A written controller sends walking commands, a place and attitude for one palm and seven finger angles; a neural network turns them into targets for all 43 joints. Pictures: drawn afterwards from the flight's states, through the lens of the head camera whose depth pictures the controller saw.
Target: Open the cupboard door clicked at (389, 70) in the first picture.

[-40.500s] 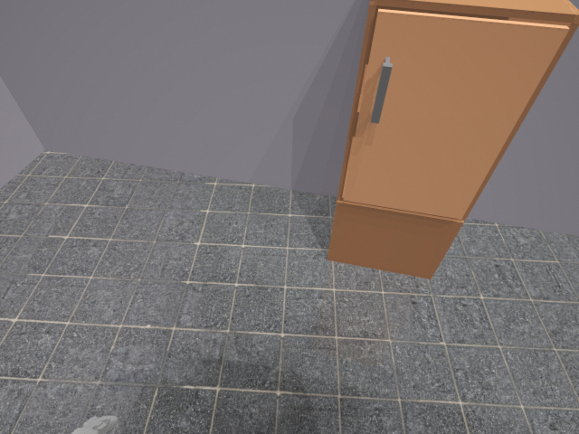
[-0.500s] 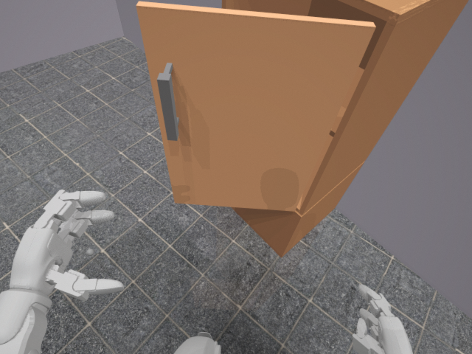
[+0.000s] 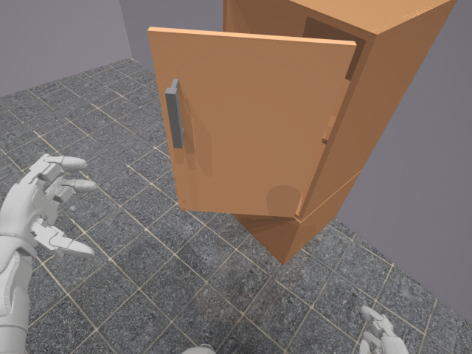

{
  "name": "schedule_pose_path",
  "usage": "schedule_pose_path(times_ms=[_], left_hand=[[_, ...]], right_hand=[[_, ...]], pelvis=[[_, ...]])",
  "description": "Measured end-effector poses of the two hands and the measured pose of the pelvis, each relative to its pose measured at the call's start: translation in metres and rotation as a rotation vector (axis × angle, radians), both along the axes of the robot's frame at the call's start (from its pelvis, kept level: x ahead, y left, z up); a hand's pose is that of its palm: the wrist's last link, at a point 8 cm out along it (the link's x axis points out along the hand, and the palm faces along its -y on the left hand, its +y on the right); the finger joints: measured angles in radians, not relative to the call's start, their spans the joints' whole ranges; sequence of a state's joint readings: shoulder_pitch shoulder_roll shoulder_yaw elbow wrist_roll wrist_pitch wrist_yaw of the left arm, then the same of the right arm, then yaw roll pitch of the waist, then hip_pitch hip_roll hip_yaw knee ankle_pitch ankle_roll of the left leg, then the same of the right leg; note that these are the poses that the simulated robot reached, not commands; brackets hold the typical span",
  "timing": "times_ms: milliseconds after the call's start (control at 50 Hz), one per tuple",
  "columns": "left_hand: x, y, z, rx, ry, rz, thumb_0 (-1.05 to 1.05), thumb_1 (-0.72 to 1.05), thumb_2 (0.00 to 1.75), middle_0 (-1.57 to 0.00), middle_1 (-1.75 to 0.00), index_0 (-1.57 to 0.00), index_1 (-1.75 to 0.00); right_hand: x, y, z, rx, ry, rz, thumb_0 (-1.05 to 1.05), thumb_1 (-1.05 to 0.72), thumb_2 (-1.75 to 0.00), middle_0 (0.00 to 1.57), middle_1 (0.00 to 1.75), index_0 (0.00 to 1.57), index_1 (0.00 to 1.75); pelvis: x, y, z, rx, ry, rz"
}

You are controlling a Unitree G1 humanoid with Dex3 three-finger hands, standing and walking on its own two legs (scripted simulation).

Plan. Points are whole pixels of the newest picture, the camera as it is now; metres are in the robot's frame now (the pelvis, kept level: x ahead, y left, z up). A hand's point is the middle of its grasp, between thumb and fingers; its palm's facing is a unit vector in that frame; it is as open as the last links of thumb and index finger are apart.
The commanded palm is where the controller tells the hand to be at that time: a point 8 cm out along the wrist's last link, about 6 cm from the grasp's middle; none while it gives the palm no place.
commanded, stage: raise the hand with hooked fingers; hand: left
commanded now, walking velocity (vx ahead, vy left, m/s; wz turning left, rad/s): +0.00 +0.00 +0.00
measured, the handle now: (177, 114) +0.58 +0.18 +0.08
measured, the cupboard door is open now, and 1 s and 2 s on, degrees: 46 46 46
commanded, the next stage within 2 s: move the hooked fingers beside the handle in 0.44 s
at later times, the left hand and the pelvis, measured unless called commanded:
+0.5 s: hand (106, 206) +0.31 +0.23 +0.10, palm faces +0.05 -1.00 -0.02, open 14.0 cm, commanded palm +0.28 +0.28 +0.10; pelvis +0.02 -0.04 +0.00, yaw +0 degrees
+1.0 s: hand (118, 180) +0.37 +0.24 +0.09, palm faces +0.03 -1.00 +0.01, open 14.0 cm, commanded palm +0.35 +0.28 +0.09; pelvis +0.03 -0.03 +0.00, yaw -1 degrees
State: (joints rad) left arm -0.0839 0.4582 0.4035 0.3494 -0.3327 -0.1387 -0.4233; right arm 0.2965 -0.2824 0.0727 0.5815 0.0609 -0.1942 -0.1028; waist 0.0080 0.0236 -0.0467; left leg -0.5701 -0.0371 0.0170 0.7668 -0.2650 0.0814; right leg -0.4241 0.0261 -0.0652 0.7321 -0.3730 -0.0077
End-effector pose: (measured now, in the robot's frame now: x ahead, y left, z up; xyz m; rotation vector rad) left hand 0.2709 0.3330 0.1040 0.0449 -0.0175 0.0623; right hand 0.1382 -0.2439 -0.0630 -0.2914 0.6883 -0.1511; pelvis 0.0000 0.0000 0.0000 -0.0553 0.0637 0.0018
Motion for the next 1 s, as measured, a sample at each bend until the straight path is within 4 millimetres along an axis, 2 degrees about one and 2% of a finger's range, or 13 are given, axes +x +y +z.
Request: schedule_pose_path(times_ms=[180,380,600,780,1000], left_hand=[[0.000,-0.021,-0.009,-0.023,0.034,-0.024,-0.01,-0.50,0.30,-0.30,-1.20,-0.30,-1.20],[0.004,-0.037,-0.006,-0.009,0.018,-0.002,-0.02,-0.50,0.30,-0.30,-1.20,-0.30,-1.20],[0.021,-0.049,-0.009,-0.040,0.029,-0.009,-0.02,-0.50,0.30,-0.30,-1.20,-0.30,-1.20],[0.044,-0.045,-0.007,-0.033,0.006,-0.001,-0.02,-0.50,0.30,-0.30,-1.20,-0.30,-1.20],[0.073,-0.042,-0.012,-0.054,0.029,-0.028,-0.02,-0.50,0.30,-0.30,-1.20,-0.30,-1.20]], right_hand=[[0.000,-0.020,0.002,0.000,-0.006,-0.008,0.01,-0.90,-0.90,0.21,0.30,0.20,0.30],[0.021,-0.030,-0.003,0.023,-0.011,0.014,0.01,-0.90,-0.90,0.21,0.30,0.20,0.30],[0.038,-0.042,-0.007,0.039,-0.015,0.006,0.01,-0.90,-0.90,0.21,0.30,0.20,0.30],[0.030,-0.051,-0.012,0.022,0.040,-0.029,0.01,-0.90,-0.90,0.20,0.30,0.20,0.30],[0.006,-0.046,-0.018,0.016,0.114,-0.076,0.01,-0.90,-0.90,0.20,0.30,0.20,0.30]], pelvis=[[0.005,-0.014,0.002,0.007,0.004,-0.003],[0.014,-0.031,0.002,0.013,0.018,0.002],[0.025,-0.042,0.000,0.026,0.037,-0.010],[0.027,-0.042,-0.001,0.026,0.051,-0.016],[0.026,-0.031,-0.002,0.020,0.071,-0.024]])
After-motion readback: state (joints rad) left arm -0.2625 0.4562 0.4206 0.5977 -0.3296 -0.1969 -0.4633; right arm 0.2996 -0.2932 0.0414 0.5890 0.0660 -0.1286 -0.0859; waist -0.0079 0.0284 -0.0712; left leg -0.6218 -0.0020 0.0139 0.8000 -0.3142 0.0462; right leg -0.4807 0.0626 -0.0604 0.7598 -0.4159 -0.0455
